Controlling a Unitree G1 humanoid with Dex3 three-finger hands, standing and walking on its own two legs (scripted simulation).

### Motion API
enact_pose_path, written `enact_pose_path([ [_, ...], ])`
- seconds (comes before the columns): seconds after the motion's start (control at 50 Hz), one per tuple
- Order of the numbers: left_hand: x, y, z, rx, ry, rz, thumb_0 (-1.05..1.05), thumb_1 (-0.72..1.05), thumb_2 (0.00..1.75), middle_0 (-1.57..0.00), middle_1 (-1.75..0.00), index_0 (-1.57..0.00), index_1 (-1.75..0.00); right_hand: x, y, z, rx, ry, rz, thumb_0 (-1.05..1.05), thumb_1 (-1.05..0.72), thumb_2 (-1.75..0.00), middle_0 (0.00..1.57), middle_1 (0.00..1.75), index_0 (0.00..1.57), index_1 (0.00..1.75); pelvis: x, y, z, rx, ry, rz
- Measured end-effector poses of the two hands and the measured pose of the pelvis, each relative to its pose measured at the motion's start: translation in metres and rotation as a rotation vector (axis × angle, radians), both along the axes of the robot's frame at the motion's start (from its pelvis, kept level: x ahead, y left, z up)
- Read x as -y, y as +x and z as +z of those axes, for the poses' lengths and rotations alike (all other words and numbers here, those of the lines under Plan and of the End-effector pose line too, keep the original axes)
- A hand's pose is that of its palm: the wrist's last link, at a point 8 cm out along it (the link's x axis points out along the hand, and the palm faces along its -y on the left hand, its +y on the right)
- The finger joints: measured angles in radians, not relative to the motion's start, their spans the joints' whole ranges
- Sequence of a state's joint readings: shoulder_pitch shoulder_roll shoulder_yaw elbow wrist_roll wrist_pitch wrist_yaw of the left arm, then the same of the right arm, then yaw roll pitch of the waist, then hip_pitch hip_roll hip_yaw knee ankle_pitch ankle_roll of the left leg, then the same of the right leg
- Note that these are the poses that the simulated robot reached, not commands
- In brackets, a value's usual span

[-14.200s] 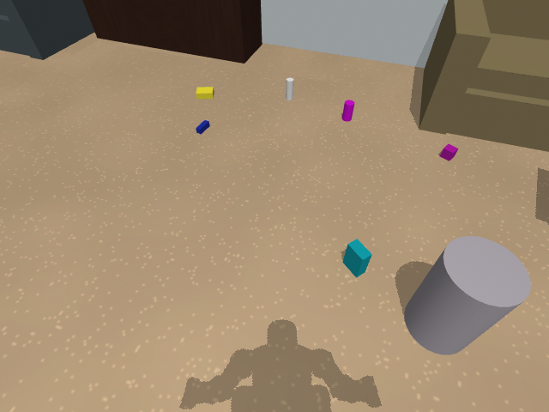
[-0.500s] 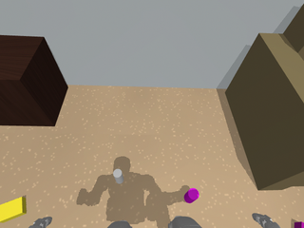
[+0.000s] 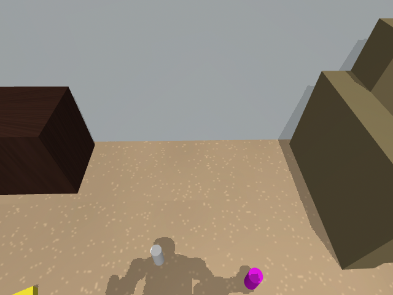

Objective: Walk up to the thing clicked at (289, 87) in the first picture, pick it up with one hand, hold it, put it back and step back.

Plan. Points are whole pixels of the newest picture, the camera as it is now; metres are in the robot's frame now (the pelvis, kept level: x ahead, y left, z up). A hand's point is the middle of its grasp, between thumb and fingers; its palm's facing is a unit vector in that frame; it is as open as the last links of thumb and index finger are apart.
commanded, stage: walk up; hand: left
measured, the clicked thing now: (157, 255) +0.42 +0.19 -0.70
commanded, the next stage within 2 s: none
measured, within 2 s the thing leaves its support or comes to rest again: neither
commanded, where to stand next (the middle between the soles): +0.08 +0.00 m, yaw -1 degrees
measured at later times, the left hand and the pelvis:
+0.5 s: hand out of the picture +0.14 +0.22 -0.14, palm faces -0.07 -0.91 -0.40, open 7.3 cm; pelvis +0.03 -0.03 +0.00, yaw -2 degrees
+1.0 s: hand out of the picture +0.05 +0.25 -0.15, palm faces -0.01 -0.92 -0.38, open 7.3 cm; pelvis +0.00 -0.01 -0.01, yaw +0 degrees
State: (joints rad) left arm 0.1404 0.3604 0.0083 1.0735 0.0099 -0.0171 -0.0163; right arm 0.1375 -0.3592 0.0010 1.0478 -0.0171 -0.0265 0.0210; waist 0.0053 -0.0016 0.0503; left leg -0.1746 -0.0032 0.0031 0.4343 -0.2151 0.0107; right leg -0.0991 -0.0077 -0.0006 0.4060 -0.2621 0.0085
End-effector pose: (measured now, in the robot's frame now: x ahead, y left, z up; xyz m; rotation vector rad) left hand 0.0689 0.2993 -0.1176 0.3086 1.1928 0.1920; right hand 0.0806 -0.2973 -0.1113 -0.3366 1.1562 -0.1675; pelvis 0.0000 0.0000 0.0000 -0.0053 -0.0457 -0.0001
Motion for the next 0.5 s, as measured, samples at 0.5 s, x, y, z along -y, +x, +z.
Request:
enact_pose_path([
  [0.5, 0.042, 0.067, 0.017, 0.007, 0.073, -0.060, 0.00, 0.91, 0.90, -0.21, -0.30, -0.21, -0.30, 0.039, 0.017, -0.028, -0.088, 0.033, -0.079, 0.01, -0.91, -0.90, 0.20, 0.30, 0.20, 0.30, 0.032, 0.031, -0.001, -0.014, 0.039, -0.028],
])
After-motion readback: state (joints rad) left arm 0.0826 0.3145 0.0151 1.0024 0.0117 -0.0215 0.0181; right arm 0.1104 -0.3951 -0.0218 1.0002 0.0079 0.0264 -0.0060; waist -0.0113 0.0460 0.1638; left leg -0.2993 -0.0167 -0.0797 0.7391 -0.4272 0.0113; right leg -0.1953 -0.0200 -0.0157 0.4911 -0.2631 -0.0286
